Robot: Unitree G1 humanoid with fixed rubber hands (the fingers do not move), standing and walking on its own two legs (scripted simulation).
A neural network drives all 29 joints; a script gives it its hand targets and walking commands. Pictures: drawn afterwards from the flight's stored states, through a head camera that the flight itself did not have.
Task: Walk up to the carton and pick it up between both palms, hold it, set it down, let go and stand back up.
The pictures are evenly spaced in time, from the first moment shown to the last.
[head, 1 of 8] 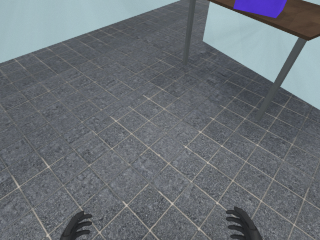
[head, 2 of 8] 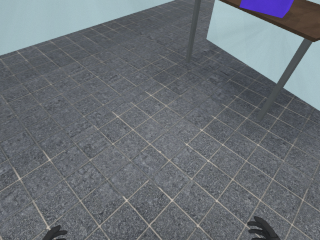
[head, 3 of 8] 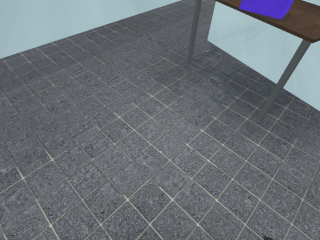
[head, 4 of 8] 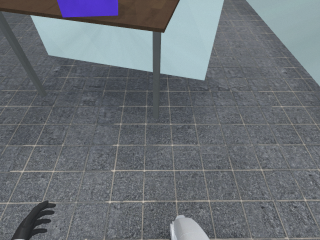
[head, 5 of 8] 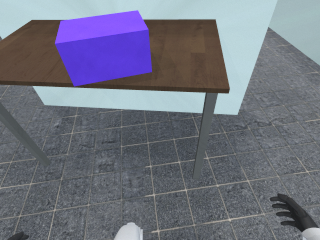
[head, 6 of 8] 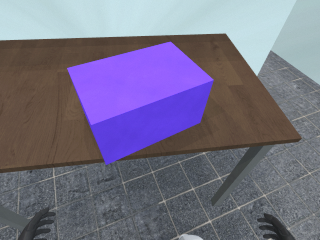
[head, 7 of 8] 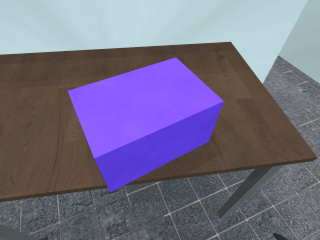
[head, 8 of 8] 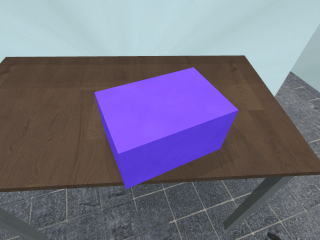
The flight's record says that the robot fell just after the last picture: no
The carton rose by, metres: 0.00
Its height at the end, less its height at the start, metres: +0.00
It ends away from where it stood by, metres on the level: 0.00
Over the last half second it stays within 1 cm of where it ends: yes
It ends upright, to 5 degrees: yes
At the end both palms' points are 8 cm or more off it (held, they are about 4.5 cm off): yes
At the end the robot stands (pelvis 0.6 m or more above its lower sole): yes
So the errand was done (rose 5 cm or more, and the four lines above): no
